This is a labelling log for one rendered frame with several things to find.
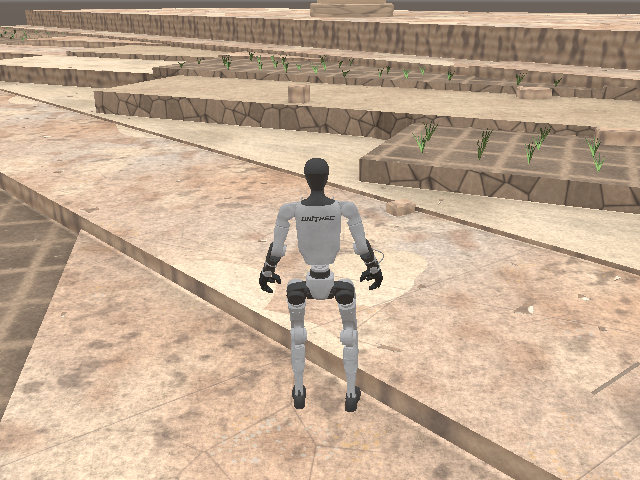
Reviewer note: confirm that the robot left forearm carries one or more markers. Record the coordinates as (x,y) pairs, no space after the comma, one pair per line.
(270,263)

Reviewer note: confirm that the right robot shin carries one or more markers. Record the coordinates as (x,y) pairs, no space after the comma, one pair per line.
(350,361)

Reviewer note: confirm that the left robot hand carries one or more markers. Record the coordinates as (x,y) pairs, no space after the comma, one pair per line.
(263,281)

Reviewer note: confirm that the robot right forearm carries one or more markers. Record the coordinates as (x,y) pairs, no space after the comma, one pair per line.
(370,260)

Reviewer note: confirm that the right robot upper arm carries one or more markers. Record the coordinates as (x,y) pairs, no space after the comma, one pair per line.
(350,211)

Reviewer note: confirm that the right robot hand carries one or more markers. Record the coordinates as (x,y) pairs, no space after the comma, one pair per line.
(377,276)

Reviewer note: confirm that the left robot upper arm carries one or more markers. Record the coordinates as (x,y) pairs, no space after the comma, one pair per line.
(286,212)

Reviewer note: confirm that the robot head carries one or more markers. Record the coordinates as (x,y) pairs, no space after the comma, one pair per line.
(316,171)

